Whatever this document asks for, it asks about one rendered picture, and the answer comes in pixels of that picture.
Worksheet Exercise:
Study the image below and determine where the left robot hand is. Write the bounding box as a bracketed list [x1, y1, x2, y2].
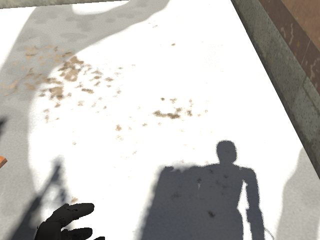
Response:
[34, 203, 105, 240]

